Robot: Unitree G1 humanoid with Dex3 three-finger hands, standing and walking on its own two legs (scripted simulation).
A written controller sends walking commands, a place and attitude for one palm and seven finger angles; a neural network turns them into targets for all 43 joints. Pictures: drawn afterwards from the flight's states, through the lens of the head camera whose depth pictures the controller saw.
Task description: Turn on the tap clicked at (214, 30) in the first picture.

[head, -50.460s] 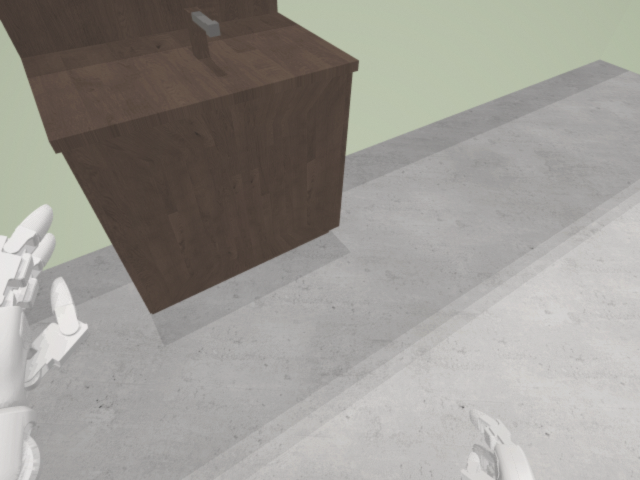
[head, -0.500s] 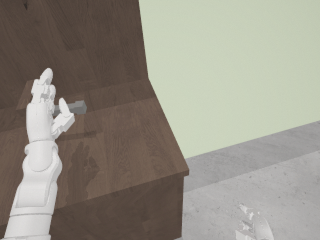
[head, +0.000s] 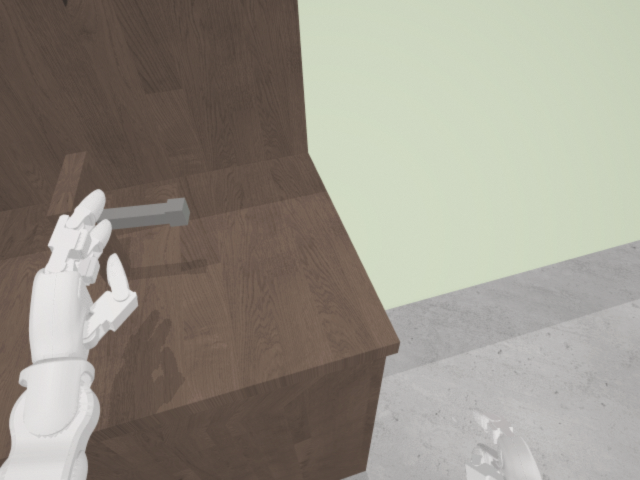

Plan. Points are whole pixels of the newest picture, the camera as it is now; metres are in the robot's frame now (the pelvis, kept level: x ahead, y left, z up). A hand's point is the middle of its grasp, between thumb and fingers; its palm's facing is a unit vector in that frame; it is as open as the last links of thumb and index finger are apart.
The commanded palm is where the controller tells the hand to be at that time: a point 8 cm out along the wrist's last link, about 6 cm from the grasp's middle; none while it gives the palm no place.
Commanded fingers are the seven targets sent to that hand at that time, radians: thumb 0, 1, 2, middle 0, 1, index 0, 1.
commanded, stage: draw the hand back beside the body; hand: left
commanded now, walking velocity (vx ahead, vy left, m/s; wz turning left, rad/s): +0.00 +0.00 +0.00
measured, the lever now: (177, 212) +0.42 +0.26 +0.12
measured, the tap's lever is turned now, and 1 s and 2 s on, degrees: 80 80 80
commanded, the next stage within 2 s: step back with the hand held close in 0.56 s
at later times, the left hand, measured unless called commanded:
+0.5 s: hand (90, 339) +0.20 +0.25 +0.15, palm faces +0.46 -0.82 -0.34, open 7.4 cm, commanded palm +0.16 +0.29 +0.17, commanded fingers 0.00 0.90 0.90 -0.20 -0.30 -0.20 -0.30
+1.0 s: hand (102, 368) +0.18 +0.23 +0.14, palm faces +0.34 -0.83 -0.45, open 7.4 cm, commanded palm +0.13 +0.28 +0.17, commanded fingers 0.00 0.90 0.90 -0.20 -0.30 -0.20 -0.30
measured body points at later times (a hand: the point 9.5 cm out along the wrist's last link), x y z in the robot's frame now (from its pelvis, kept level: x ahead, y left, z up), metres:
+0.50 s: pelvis +0.00 +0.00 +0.00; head -0.01 -0.02 +0.45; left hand +0.17 +0.29 +0.17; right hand +0.20 -0.21 -0.10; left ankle -0.03 +0.11 -0.75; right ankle +0.02 -0.11 -0.75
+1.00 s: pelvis -0.03 +0.00 -0.01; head -0.02 -0.03 +0.44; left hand +0.15 +0.27 +0.16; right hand +0.16 -0.24 -0.10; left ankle -0.03 +0.11 -0.75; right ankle +0.02 -0.11 -0.75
